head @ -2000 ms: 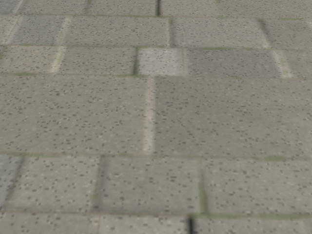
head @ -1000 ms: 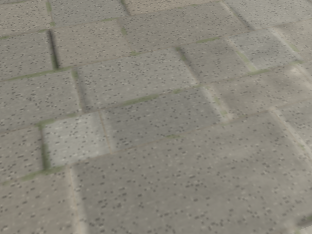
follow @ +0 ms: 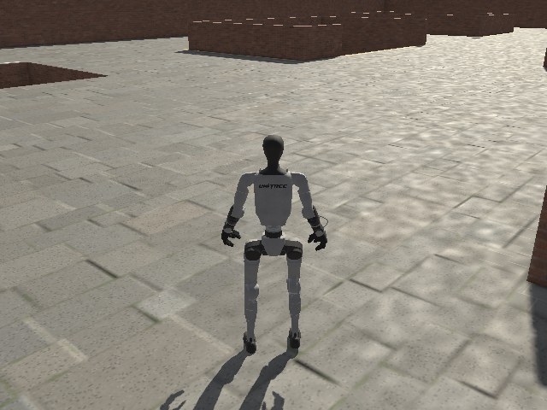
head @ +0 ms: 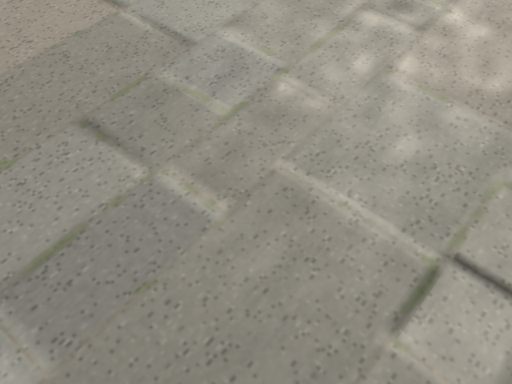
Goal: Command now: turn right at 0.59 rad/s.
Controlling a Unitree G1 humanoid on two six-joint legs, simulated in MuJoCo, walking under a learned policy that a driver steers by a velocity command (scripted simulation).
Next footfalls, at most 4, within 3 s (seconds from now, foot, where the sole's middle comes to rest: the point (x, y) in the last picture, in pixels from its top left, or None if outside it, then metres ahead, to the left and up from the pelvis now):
0.04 right None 0.04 -0.13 -0.78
0.50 left None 0.10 0.08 -0.78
0.94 right None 0.27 -0.27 -0.78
1.46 left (323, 308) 0.65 -0.17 -0.78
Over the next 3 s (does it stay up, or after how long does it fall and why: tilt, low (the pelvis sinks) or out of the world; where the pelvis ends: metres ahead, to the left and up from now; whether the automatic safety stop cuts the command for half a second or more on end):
stays up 1.28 -0.44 -0.01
